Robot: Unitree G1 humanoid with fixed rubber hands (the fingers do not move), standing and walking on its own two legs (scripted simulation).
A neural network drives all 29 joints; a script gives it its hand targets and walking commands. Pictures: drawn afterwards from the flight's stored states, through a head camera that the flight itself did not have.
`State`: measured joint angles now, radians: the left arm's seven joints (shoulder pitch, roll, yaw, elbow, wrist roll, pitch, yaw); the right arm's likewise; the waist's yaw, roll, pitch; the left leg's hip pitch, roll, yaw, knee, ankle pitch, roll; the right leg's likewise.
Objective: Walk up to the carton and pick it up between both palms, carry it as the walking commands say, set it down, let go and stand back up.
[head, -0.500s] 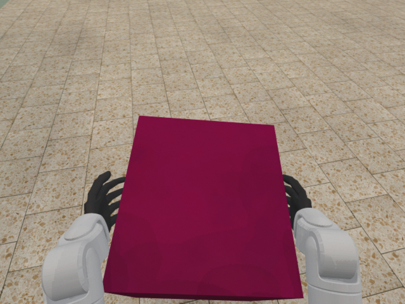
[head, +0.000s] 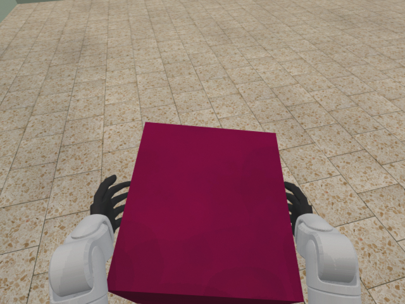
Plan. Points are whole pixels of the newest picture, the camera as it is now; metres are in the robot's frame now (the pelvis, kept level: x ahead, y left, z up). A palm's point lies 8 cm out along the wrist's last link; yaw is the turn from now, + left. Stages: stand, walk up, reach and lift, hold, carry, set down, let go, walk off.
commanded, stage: carry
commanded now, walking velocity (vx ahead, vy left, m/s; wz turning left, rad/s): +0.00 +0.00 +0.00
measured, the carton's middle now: (202, 223) +0.28 -0.01 -0.01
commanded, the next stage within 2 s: none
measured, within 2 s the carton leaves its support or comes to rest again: neither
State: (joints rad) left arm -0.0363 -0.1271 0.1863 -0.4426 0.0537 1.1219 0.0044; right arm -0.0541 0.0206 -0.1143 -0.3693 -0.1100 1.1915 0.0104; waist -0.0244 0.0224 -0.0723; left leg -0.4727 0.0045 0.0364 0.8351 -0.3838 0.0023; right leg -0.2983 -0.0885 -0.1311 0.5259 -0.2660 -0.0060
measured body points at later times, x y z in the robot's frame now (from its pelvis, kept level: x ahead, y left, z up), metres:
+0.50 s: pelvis -0.01 +0.07 -0.01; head -0.04 +0.08 +0.44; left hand +0.24 +0.25 +0.08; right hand +0.25 -0.10 +0.07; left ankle +0.02 +0.18 -0.74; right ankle +0.00 -0.11 -0.74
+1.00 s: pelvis -0.01 +0.04 +0.00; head -0.04 +0.04 +0.44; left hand +0.25 +0.22 +0.09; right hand +0.25 -0.14 +0.08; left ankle +0.02 +0.18 -0.73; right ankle +0.00 -0.10 -0.74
